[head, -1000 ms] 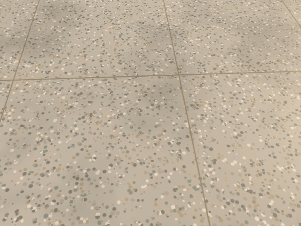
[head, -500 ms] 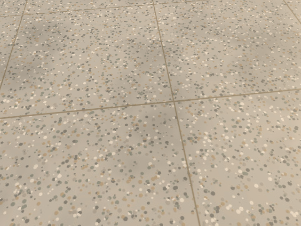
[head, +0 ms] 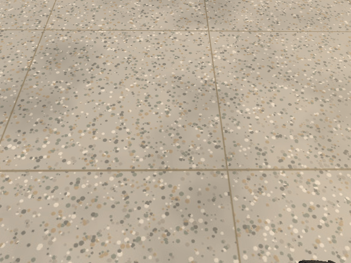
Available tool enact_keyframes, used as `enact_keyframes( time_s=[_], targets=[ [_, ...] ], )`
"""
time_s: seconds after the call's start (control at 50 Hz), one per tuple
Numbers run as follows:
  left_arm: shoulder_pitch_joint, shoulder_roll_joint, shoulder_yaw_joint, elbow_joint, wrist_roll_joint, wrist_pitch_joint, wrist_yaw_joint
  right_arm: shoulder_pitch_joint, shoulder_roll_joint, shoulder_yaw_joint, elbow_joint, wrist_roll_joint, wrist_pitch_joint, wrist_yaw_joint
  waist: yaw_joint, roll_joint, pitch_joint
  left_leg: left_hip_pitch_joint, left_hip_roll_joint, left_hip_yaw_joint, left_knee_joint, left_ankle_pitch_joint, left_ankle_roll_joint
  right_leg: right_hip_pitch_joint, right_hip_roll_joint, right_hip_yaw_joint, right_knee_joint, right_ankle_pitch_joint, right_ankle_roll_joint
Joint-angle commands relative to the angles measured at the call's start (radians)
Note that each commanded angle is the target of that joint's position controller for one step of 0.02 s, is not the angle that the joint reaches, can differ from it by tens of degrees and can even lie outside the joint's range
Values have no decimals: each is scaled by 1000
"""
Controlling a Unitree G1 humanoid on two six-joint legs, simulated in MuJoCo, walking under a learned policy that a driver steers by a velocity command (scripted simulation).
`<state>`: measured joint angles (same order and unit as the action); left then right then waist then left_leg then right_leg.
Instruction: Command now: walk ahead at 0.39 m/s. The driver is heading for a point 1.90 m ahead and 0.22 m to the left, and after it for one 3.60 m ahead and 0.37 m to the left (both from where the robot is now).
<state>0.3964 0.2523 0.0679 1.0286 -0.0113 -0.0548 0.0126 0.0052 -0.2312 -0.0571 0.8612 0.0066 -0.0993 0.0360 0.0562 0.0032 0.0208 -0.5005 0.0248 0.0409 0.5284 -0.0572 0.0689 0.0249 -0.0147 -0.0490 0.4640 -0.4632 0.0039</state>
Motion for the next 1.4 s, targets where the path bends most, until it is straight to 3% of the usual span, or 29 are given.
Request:
enact_keyframes(
  time_s=[0.02,0.04,0.06,0.08,0.1,0.14,0.18,0.28,0.34,0.38,0.4,0.42,0.44,0.46,0.48,0.5,0.58,0.74,1.02,1.4],
  targets=[
    [108,-2,-24,-53,15,-36,-4,412,-275,-73,62,-21,1,-8,-142,270,-437,902,400,-681,-136,294,290,-608,102,107,782,-160,0],
    [36,100,3,-56,-11,-50,-7,366,-203,-50,52,-7,0,-8,-152,179,-356,814,361,-577,-135,353,247,-672,48,192,883,-160,-11],
    [-32,117,8,-76,-23,-53,-4,267,-167,-37,33,-4,1,-10,-123,130,-233,664,330,-412,-136,463,211,-700,-3,150,869,-90,-16],
    [-72,113,11,-78,-13,-47,4,192,-133,-25,22,-7,1,-9,-91,55,-165,523,282,-307,-161,518,184,-664,-48,119,808,-20,-11],
    [-78,105,19,-78,-6,-32,12,150,-107,-17,21,-11,0,-7,-59,52,-121,409,247,-238,-198,524,163,-607,-77,108,748,25,-9],
    [-33,49,15,-65,1,-2,17,138,-82,-8,40,-32,-1,-7,-17,76,-118,284,214,-166,-242,575,164,-481,-88,102,676,86,-5],
    [-37,31,13,-71,7,12,23,129,-100,-6,56,-39,-4,-18,6,86,-114,244,197,-108,-259,642,177,-454,-86,98,565,152,7],
    [-167,42,8,-99,10,30,25,141,-140,-8,88,-27,20,-43,-29,85,-130,265,173,-60,-271,516,148,-380,-75,77,265,322,21],
    [-214,58,12,-103,9,43,24,155,-130,-3,110,-23,37,-46,-44,83,-93,272,185,-96,-269,311,145,-354,-68,81,172,306,14],
    [-205,56,13,-93,18,40,23,140,-113,4,117,-8,47,-48,-19,67,-74,259,163,-104,-226,163,114,-277,-55,64,32,360,-7],
    [-201,71,16,-88,29,39,24,174,-95,9,128,-2,49,-48,-20,36,-67,253,125,-103,-198,61,71,-224,-68,82,-52,474,-21],
    [-192,109,22,-85,33,37,27,205,-76,15,131,-15,48,-48,-43,-16,-77,231,77,-83,-150,-47,30,-162,-121,133,-52,646,-38],
    [-223,160,30,-87,22,40,31,303,-74,9,148,-24,46,-46,-125,-129,-83,172,4,-46,-140,-172,-3,-108,-157,162,-10,712,-81],
    [-242,104,22,-74,11,44,25,300,-51,15,154,-24,54,-52,-117,-164,-89,223,-13,-17,-159,-197,-23,-170,-140,157,-25,542,-92],
    [-258,66,16,-72,8,45,18,242,-75,12,147,-20,65,-56,-90,-125,-49,251,-13,-9,-157,-188,-31,-232,-107,145,-43,447,-72],
    [-269,62,13,-71,15,43,17,212,-84,10,143,-14,76,-63,-81,-91,-41,255,-6,-10,-148,-171,-29,-243,-91,129,-46,449,-53],
    [-252,71,14,-39,13,28,18,208,-89,7,154,-14,89,-65,-72,-65,-68,285,11,-22,-130,-59,-27,-194,-72,106,-7,575,-51],
    [-269,68,11,-3,9,40,23,219,-80,6,190,-9,97,-68,-66,-11,-64,304,18,-18,-114,-14,-38,-175,-57,91,11,589,-61],
    [-284,55,4,38,11,60,26,261,-67,17,233,-13,93,-75,-60,-6,-1,269,24,-20,-149,-126,-45,-185,-34,77,-23,455,-45],
    [-237,43,-10,79,11,61,32,331,-36,27,250,-13,83,-76,-57,1,27,243,24,-24,-183,-203,-39,-209,-27,75,-46,369,-35]
  ],
)
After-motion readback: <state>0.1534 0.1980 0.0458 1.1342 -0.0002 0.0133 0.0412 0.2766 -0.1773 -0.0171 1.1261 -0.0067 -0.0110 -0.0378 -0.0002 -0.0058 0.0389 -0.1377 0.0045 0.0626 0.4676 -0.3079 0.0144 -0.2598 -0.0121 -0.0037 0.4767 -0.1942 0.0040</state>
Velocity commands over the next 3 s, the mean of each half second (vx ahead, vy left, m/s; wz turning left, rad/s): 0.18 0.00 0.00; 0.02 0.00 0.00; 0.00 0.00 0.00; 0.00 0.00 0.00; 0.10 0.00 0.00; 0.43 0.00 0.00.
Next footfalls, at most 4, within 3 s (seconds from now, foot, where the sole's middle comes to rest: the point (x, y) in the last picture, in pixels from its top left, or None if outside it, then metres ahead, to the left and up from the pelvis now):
0.40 right None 0.24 -0.12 -0.76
2.56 right None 0.30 -0.15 -0.76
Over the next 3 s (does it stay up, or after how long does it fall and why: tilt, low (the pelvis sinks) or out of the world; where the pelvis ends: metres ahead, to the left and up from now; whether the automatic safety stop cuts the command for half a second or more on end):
stays up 0.44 -0.04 0.01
